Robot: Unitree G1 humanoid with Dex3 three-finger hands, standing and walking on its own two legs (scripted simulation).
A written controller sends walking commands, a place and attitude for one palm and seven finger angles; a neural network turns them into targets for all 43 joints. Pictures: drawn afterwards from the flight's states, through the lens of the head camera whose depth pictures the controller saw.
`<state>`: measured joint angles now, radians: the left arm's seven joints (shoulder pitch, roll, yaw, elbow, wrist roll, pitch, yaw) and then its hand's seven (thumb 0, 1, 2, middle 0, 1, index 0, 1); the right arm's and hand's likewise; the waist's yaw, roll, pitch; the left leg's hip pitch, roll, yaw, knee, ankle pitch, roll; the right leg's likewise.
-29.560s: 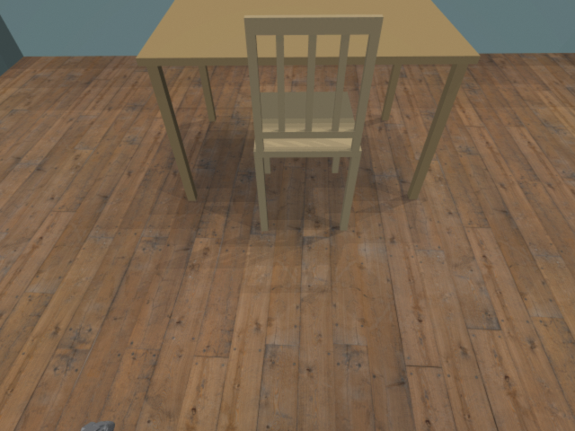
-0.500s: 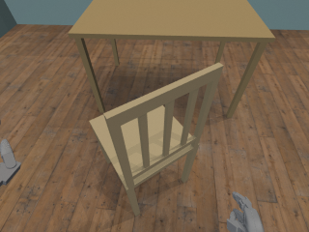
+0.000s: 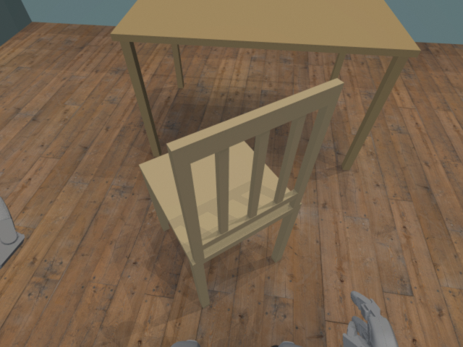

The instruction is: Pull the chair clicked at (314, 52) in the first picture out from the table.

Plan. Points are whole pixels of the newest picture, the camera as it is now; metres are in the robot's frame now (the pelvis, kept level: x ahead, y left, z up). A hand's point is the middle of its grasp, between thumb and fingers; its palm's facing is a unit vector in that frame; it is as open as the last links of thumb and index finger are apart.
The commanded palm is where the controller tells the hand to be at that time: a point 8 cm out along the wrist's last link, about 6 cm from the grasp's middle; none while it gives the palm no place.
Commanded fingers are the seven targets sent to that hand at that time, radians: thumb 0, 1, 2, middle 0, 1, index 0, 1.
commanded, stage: step back with the hand held close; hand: left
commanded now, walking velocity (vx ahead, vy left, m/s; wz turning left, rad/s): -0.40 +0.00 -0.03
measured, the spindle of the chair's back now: (256, 179) +0.49 -0.02 -0.05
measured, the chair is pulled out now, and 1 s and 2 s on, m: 0.53 0.53 0.53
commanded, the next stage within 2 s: stop stepping back and stand still in 0.98 s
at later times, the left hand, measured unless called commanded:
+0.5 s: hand (19, 241) +0.20 +0.26 +0.18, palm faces +0.43 -0.77 -0.48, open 7.4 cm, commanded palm +0.13 +0.31 +0.20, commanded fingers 0.00 0.90 0.90 -0.20 -0.30 -0.20 -0.30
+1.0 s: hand out of the picture +0.14 +0.29 +0.19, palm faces +0.33 -0.78 -0.54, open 7.4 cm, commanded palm +0.08 +0.33 +0.20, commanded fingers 0.00 0.90 0.90 -0.20 -0.30 -0.20 -0.30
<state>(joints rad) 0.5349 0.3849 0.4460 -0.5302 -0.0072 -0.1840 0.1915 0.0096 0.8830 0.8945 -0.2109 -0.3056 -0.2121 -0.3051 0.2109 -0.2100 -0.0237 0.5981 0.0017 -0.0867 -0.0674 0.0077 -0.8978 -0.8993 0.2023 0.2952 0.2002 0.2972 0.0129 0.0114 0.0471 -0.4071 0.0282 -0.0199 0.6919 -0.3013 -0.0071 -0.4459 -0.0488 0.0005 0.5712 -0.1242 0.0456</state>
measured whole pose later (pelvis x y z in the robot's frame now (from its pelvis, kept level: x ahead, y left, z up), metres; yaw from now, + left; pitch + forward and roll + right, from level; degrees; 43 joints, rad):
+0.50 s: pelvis -0.01 +0.01 +0.00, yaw +1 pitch +1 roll -1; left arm 0.55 0.40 0.44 -0.58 -0.01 -0.23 0.17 0.01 0.88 0.89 -0.21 -0.31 -0.21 -0.31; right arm 0.16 -0.21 -0.04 0.63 -0.02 -0.07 -0.06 0.01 -0.90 -0.90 0.20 0.30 0.20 0.30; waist -0.01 -0.02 0.05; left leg -0.44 0.01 -0.03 0.67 -0.26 0.00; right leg -0.46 -0.03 0.05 0.55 -0.11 0.05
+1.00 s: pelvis -0.07 +0.03 +0.01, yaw -2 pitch +1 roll -4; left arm 0.60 0.49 0.48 -0.55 -0.05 -0.25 0.12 0.01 0.88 0.89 -0.22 -0.31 -0.22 -0.31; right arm 0.16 -0.18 -0.03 0.59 -0.01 -0.12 -0.07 0.01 -0.90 -0.90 0.20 0.30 0.20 0.30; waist -0.02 0.02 0.04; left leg -0.45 0.06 -0.01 0.48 -0.06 0.03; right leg -0.33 0.07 0.03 0.74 -0.40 0.02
